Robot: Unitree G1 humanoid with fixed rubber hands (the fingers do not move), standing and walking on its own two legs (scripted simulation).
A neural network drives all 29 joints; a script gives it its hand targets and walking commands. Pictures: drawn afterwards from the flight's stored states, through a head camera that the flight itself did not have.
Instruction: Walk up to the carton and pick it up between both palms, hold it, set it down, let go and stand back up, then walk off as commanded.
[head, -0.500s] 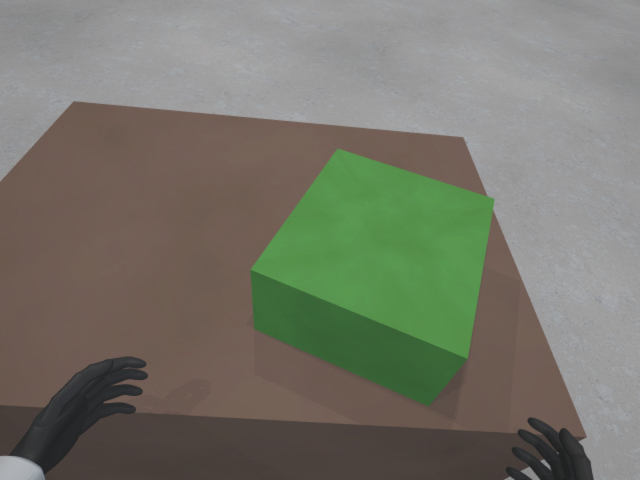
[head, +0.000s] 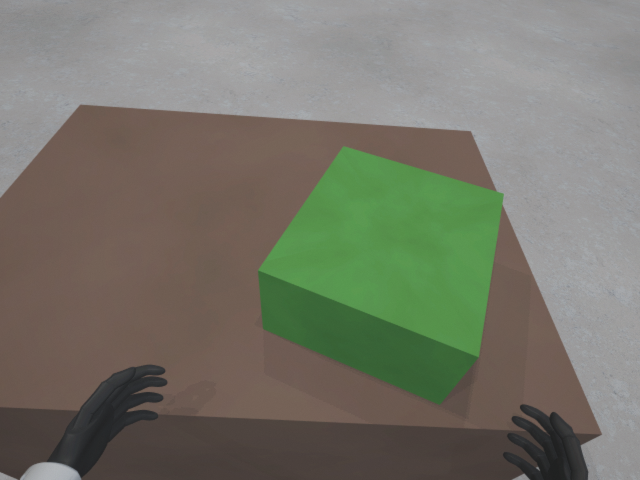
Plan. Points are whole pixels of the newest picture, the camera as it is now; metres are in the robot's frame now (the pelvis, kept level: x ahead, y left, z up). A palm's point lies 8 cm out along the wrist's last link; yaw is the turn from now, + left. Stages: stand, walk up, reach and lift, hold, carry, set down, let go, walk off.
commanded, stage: set down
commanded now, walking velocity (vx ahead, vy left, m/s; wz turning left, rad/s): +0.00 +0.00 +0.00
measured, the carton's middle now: (385, 260) +0.47 -0.04 -0.02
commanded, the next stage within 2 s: let go in 1.86 s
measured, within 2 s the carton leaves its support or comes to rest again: neither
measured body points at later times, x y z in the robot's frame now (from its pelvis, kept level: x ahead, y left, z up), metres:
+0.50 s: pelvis -0.01 -0.05 +0.00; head -0.01 -0.03 +0.45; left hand +0.15 +0.23 -0.02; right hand +0.16 -0.24 -0.03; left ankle -0.01 +0.07 -0.74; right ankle -0.02 -0.18 -0.74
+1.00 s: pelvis +0.00 -0.05 +0.00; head +0.01 -0.04 +0.45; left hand +0.15 +0.22 -0.04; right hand +0.17 -0.25 -0.06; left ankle -0.01 +0.07 -0.74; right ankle -0.02 -0.18 -0.74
